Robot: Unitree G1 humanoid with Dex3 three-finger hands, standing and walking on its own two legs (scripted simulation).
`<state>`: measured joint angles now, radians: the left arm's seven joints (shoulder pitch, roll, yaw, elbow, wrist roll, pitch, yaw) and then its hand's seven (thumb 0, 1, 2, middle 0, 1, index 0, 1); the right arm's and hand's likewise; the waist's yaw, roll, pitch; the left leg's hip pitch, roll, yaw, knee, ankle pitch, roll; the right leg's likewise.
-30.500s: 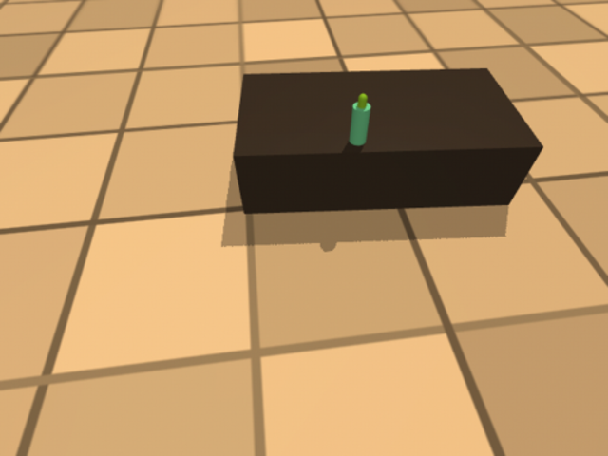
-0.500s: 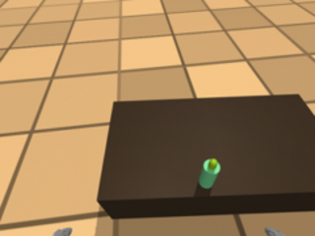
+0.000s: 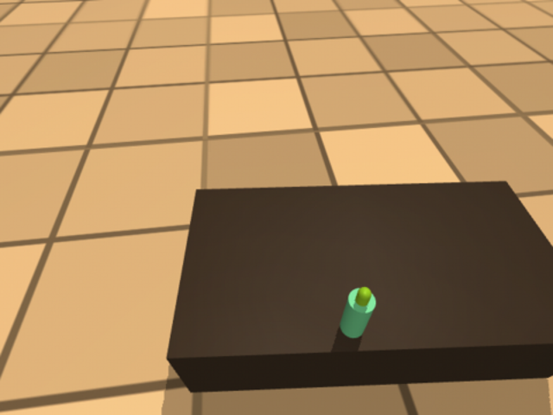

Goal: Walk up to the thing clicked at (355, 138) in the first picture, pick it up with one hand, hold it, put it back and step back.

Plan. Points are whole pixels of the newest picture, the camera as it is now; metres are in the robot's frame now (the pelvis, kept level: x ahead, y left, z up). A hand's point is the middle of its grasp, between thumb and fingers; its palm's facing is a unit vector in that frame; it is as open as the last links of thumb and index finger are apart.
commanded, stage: stand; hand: right
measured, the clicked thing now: (358, 309) +0.44 -0.18 -0.35
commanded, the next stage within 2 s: step back in 1.74 s
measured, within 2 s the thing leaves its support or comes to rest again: neither
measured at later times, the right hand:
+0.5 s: hand out of the picture +0.05 -0.24 -0.16, palm faces -0.03 +0.94 -0.34, open 7.4 cm
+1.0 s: hand out of the picture +0.08 -0.24 -0.16, palm faces -0.03 +0.94 -0.34, open 7.4 cm
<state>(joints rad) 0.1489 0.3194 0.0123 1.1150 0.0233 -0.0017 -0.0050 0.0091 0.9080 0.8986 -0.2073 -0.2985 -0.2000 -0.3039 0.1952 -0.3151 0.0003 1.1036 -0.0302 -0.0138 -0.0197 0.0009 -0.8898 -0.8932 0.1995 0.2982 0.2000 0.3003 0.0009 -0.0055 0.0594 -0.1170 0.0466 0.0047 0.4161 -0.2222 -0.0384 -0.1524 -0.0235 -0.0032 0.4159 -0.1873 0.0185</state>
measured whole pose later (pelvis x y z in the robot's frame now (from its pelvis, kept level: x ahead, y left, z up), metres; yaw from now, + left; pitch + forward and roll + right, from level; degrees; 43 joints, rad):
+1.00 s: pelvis +0.01 +0.01 +0.00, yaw +0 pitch -3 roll +0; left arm 0.11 0.34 0.00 1.15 0.01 -0.01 -0.01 0.01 0.91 0.90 -0.21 -0.30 -0.20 -0.30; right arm 0.12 -0.34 0.00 1.14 -0.02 -0.01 0.00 0.00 -0.90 -0.90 0.20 0.30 0.20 0.30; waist 0.00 0.00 0.07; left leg -0.09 0.03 0.01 0.35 -0.20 -0.03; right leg -0.13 -0.04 0.00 0.35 -0.17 0.03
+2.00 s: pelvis -0.02 +0.01 -0.02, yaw +1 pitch -2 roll +0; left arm 0.05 0.38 0.06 0.98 0.01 0.04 0.00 0.01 0.91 0.90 -0.21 -0.30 -0.20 -0.30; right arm 0.07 -0.40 -0.05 0.99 0.00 0.04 0.01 0.00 -0.90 -0.90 0.20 0.30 0.20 0.30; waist 0.00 0.01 0.17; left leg -0.32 0.03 -0.01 0.64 -0.29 0.01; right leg -0.33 -0.04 0.00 0.61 -0.24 0.02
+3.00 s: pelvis -0.25 +0.03 -0.02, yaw -3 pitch -2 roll -1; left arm 0.15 0.40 0.08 0.83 0.01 0.05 0.01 0.01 0.91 0.90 -0.21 -0.30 -0.20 -0.30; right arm 0.10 -0.36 -0.03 0.82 -0.03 0.02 -0.02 0.00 -0.90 -0.89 0.20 0.30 0.20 0.30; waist 0.01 -0.03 0.18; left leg -0.35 0.02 0.02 0.61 -0.23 0.03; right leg -0.38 0.07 0.12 1.04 -0.51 0.03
